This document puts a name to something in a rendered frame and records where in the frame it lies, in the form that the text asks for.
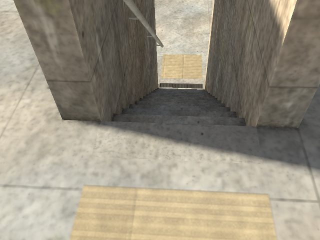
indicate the stairs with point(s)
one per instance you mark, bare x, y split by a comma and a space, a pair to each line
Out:
179, 106

